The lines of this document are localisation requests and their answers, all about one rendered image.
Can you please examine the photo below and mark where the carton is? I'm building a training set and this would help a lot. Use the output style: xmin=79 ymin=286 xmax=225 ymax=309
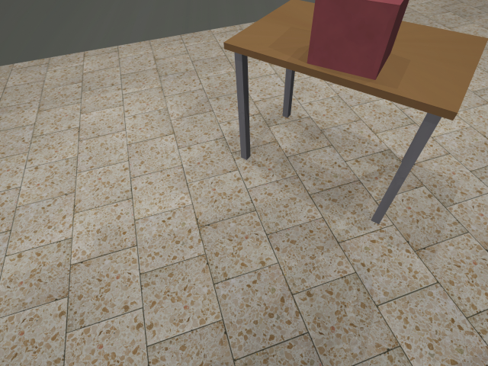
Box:
xmin=307 ymin=0 xmax=409 ymax=80

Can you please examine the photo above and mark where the table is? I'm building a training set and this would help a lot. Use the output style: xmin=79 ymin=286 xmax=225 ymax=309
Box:
xmin=223 ymin=0 xmax=488 ymax=224

